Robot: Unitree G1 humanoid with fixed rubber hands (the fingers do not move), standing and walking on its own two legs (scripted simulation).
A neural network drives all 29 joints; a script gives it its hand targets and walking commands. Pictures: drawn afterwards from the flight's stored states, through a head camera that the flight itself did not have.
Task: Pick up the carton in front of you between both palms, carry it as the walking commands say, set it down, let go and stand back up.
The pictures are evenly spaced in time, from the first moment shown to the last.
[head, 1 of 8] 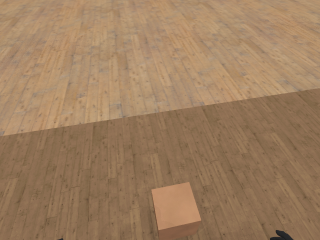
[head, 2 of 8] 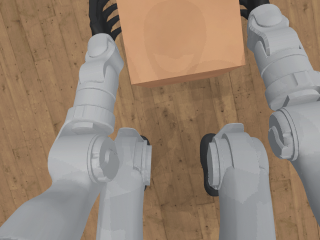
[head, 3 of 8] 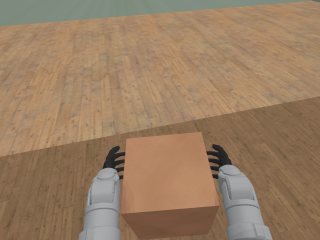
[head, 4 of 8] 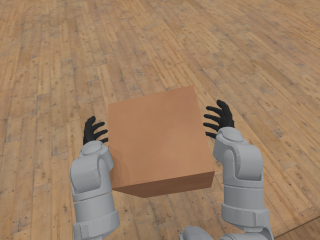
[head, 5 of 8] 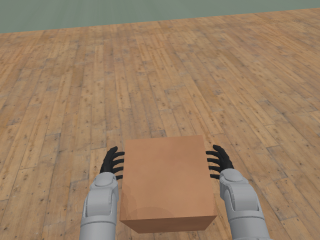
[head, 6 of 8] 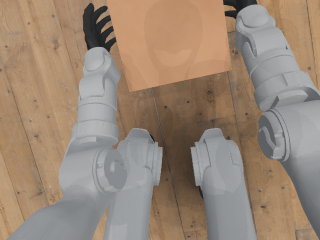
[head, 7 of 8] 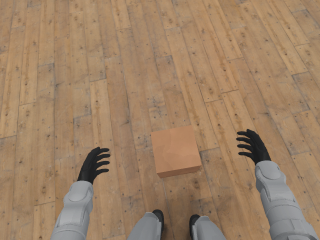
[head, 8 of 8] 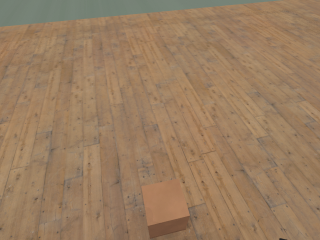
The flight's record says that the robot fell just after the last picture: no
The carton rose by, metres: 0.67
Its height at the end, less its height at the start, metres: -0.15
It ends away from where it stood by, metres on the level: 2.43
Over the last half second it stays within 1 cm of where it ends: yes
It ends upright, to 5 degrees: yes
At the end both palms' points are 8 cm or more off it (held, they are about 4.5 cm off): yes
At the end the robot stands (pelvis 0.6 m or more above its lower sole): yes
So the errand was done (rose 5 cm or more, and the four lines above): yes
